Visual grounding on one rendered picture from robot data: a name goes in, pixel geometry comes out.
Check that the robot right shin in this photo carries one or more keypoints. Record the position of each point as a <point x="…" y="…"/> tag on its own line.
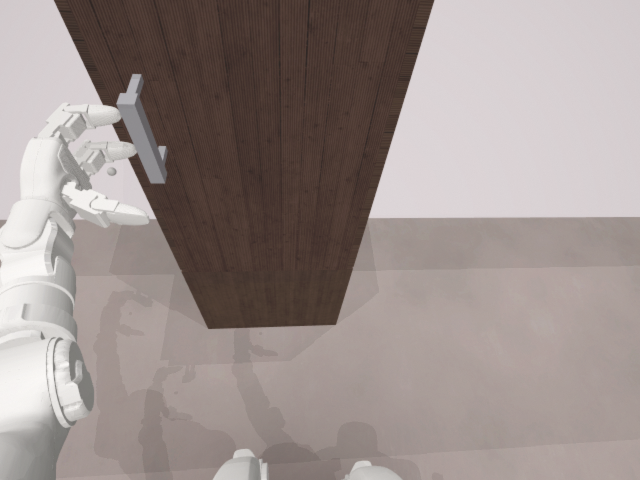
<point x="360" y="464"/>

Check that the cupboard door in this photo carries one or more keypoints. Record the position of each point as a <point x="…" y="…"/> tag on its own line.
<point x="272" y="112"/>

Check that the robot left shin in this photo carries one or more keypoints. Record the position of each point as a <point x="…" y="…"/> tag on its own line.
<point x="243" y="453"/>

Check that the left robot hand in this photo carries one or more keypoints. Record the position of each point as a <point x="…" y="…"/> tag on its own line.
<point x="48" y="166"/>

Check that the handle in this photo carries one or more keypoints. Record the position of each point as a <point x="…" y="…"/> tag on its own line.
<point x="153" y="158"/>

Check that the robot shin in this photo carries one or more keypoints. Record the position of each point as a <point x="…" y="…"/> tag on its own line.
<point x="360" y="464"/>
<point x="243" y="453"/>

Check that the left robot upper arm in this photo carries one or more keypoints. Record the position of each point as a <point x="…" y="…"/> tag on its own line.
<point x="44" y="389"/>

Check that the robot left forearm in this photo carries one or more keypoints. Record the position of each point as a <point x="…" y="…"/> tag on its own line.
<point x="37" y="280"/>

